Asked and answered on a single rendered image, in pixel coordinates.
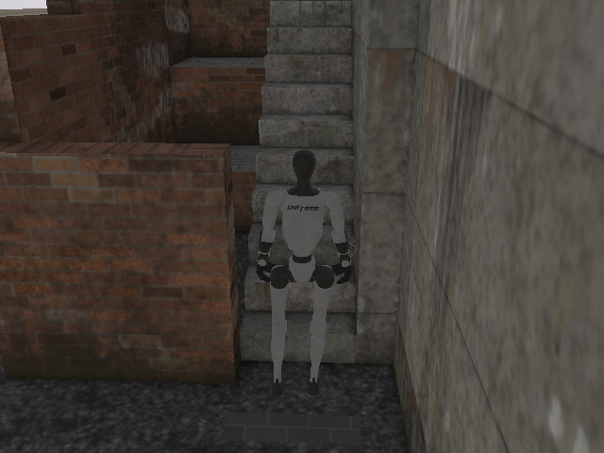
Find stairs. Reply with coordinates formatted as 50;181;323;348
240;0;357;363

